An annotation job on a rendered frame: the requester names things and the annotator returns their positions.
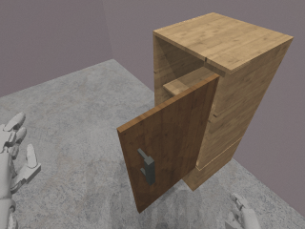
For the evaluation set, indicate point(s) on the robot right hand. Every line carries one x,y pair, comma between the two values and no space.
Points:
245,219

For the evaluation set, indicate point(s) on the cupboard door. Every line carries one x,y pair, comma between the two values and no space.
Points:
171,133

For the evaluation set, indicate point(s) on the left robot forearm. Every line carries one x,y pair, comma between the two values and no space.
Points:
7,217

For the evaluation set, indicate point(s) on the robot left hand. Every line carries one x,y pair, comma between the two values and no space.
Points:
10,139

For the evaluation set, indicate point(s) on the handle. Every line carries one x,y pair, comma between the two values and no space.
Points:
149,165

